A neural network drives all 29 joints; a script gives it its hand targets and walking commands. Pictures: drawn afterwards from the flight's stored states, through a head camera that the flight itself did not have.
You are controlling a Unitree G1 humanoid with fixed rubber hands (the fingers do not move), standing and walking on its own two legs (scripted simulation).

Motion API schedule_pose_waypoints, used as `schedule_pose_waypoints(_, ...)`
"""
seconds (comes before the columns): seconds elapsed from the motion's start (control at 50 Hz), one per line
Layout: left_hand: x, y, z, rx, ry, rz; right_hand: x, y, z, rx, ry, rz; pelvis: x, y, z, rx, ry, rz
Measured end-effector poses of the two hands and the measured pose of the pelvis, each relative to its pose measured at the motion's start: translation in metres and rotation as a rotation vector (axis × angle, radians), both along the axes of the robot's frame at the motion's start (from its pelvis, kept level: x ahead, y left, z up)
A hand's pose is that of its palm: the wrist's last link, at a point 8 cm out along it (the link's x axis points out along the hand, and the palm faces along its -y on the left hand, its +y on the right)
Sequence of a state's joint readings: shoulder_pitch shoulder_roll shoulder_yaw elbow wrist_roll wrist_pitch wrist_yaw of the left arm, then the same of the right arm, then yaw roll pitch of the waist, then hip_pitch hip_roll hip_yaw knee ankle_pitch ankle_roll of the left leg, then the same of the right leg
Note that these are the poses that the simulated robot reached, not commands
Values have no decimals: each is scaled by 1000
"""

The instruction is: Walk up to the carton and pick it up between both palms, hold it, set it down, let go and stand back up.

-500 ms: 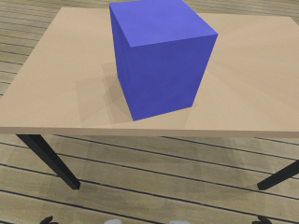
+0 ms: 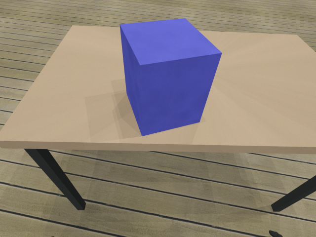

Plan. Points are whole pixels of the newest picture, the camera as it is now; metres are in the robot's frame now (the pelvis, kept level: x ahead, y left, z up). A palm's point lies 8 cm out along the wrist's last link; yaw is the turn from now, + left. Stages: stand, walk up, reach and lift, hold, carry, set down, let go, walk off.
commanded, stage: walk up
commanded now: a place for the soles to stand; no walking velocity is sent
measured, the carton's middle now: (163, 77) +0.54 +0.00 +0.12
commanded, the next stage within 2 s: reach and lift in 1.04 s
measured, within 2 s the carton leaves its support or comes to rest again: neither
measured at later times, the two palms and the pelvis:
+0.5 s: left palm out of the picture +0.11 +0.31 -0.11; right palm out of the picture +0.11 -0.31 -0.09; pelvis +0.03 +0.00 +0.01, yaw +0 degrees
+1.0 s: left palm out of the picture +0.11 +0.31 -0.11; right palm out of the picture +0.12 -0.31 -0.09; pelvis +0.03 +0.00 +0.01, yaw +0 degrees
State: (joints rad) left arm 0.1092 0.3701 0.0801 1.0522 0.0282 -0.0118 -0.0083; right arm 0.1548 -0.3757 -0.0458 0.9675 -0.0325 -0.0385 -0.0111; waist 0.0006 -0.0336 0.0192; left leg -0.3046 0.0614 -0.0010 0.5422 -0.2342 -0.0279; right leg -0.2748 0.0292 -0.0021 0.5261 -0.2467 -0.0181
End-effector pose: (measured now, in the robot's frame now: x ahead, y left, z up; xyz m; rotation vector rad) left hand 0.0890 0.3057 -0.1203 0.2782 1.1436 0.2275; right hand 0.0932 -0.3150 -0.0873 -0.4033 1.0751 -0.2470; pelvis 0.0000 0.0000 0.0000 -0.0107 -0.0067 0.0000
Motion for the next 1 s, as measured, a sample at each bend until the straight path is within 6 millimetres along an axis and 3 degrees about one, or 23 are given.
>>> schedule_pose_waypoints(0.12, -4, -1, 2, 2, 27, 6, -1, -1, -2, 15, 29, -5, 3, -2, 3, 2, 12, 0)
schedule_pose_waypoints(0.42, 17, 5, 6, 4, 5, 2, 16, 6, -1, 26, 41, 0, 23, 4, 5, -5, 9, 2)
schedule_pose_waypoints(1.0, 21, 2, 13, 19, 12, 12, 22, 1, -4, 43, 51, -9, 31, -3, 8, 3, 5, 4)
